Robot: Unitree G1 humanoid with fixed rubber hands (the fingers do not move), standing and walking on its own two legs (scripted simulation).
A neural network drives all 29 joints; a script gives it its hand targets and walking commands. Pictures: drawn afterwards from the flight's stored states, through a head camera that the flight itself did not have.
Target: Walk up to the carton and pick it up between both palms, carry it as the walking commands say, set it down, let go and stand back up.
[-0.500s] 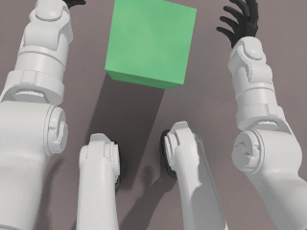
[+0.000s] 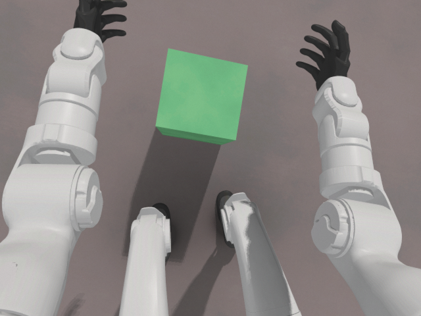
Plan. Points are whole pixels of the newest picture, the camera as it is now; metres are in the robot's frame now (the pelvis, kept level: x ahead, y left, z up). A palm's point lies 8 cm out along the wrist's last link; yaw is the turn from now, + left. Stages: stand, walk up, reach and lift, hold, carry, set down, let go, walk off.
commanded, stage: set down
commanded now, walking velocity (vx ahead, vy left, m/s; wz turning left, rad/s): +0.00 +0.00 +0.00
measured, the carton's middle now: (199, 105) +0.52 -0.07 -0.47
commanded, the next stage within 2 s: let go in 0.34 s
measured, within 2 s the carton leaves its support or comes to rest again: neither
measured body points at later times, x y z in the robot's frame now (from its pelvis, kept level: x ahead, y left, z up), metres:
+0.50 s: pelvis +0.02 -0.01 +0.08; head +0.31 -0.01 +0.43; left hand +0.54 +0.13 -0.03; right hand +0.46 -0.25 -0.03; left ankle +0.07 +0.12 -0.56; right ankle +0.09 -0.14 -0.56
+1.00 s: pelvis +0.09 -0.02 +0.17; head +0.20 +0.00 +0.60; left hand +0.37 +0.19 +0.08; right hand +0.31 -0.25 +0.09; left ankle +0.07 +0.12 -0.56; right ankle +0.09 -0.14 -0.56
